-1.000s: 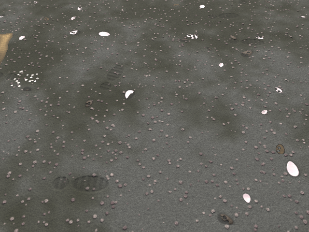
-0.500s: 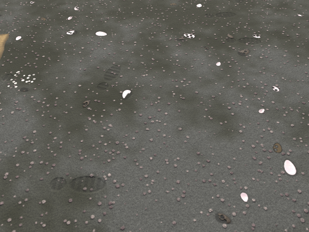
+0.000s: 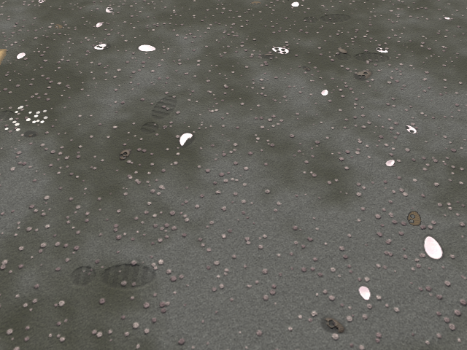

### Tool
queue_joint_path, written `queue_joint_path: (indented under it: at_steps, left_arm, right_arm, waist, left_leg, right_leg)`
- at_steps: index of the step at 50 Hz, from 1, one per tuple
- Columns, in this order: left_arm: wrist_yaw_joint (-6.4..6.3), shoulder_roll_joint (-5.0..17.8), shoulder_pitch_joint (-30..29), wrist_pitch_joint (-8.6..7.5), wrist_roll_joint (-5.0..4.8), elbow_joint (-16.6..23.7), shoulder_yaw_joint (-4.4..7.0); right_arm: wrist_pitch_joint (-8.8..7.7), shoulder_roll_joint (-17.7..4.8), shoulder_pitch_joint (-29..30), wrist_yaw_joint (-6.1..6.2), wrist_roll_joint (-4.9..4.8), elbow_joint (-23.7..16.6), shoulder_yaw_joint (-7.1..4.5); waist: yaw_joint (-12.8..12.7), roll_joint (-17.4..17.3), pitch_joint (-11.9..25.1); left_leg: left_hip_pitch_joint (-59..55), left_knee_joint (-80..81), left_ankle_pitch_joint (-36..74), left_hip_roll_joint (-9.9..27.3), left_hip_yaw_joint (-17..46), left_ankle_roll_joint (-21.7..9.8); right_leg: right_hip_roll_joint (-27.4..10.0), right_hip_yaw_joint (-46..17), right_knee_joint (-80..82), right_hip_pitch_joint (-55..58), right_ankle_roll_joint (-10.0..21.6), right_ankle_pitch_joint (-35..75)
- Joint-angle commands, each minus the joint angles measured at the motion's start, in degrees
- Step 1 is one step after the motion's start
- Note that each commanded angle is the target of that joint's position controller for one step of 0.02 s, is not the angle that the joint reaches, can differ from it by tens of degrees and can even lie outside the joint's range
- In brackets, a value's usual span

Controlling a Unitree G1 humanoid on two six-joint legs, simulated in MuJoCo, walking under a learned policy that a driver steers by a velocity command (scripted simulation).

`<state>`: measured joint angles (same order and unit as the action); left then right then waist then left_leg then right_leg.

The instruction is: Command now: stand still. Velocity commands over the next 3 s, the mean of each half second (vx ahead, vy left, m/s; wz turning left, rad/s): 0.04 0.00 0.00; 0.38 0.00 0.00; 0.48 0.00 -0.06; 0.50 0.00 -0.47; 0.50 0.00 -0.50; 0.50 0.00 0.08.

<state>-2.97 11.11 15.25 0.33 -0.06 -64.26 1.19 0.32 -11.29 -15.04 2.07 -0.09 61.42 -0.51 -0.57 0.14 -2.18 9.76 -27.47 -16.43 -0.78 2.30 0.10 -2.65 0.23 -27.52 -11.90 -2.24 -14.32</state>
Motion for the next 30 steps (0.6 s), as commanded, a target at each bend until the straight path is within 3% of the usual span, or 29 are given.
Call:
queue_joint_path:
  at_steps: [1,18,19,21,22,24,27,28,30]
  left_arm:
    - [-0.16,5.36,3.57,-0.26,-0.01,0.72,0.74]
    - [-0.17,4.31,5.77,-0.34,-0.10,0.64,0.41]
    - [-0.21,3.64,6.87,-0.27,-0.09,0.06,0.27]
    - [-0.51,4.39,6.95,-0.14,-0.73,0.26,0.68]
    - [-0.59,4.72,6.38,-0.40,-0.79,0.85,0.80]
    - [-0.18,3.64,5.80,-1.79,-0.95,1.87,0.64]
    - [1.31,0.94,3.67,-4.46,-1.20,3.85,0.18]
    - [1.81,0.92,3.37,-5.23,-1.49,4.37,0.14]
    - [2.39,0.63,8.04,-6.30,-2.07,3.39,0.23]
  right_arm:
    - [-0.31,-5.42,-3.03,0.17,-0.02,-0.79,-0.80]
    - [-0.34,-4.34,-5.10,0.31,-0.10,0.37,-0.46]
    - [-0.27,-3.75,-6.18,0.37,-0.08,0.96,-0.32]
    - [-0.06,-5.45,-6.28,0.73,-0.77,0.67,-0.98]
    - [-0.23,-5.88,-6.15,0.81,-0.91,0.11,-1.18]
    - [-1.42,-6.09,-7.38,0.50,-1.35,-0.36,-1.44]
    - [-2.99,-9.43,-12.14,-0.30,-1.92,0.28,-2.77]
    - [-3.24,-9.82,-11.24,-0.42,-2.04,-0.25,-2.96]
    - [-3.50,-9.31,-5.22,-0.65,-2.16,-2.59,-2.71]
  waist:
    - [0.05,-0.09,-1.31]
    - [0.17,-0.04,-1.79]
    - [0.19,-0.16,-0.38]
    - [0.33,-0.91,-2.80]
    - [0.53,-1.12,-5.55]
    - [1.08,-2.66,-8.39]
    - [2.67,-10.27,-6.94]
    - [2.12,-11.27,-7.59]
    - [-2.24,-10.12,-8.84]
  left_leg:
    - [3.74,5.46,8.84,0.94,0.36,-0.99]
    - [4.37,5.15,8.22,0.84,-0.12,-0.69]
    - [3.81,5.41,2.47,0.26,-0.70,-0.83]
    - [7.19,4.85,-17.93,-0.60,-0.65,-2.71]
    - [9.88,5.43,-25.00,0.28,0.74,-3.86]
    - [10.94,7.00,-28.46,3.66,5.55,-6.12]
    - [4.58,13.62,-31.90,12.85,19.98,-11.55]
    - [6.48,15.55,-31.42,15.49,24.28,-13.18]
    - [12.83,13.34,-26.36,13.72,20.49,-11.51]
  right_leg:
    - [0.64,0.89,3.81,0.97,0.74,6.41]
    - [0.90,0.81,3.61,0.35,1.12,6.02]
    - [1.60,1.58,3.54,0.95,1.24,0.77]
    - [3.43,2.99,1.09,-2.36,2.67,-17.24]
    - [3.09,2.21,0.61,-5.41,3.61,-23.32]
    - [2.34,0.95,-1.70,-9.36,4.77,-23.38]
    - [4.04,4.00,-13.01,-14.84,4.64,-12.81]
    - [3.22,2.85,-15.01,-13.78,5.76,-11.33]
    - [2.96,2.41,-5.74,-4.31,8.17,-11.30]
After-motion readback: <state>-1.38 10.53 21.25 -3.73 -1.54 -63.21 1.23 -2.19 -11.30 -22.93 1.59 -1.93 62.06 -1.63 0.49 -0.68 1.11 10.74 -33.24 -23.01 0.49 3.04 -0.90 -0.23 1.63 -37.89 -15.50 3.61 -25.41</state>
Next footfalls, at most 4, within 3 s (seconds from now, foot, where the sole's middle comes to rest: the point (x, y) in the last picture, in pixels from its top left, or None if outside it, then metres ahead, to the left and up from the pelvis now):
1.06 left None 0.43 0.10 -0.78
1.60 right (293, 276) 0.74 -0.15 -0.78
2.12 left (252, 195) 1.07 -0.03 -0.78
2.62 right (350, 175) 1.17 -0.40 -0.78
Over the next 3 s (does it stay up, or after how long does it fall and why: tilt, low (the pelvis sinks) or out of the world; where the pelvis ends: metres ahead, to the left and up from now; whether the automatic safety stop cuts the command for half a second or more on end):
stays up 1.24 -0.33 0.01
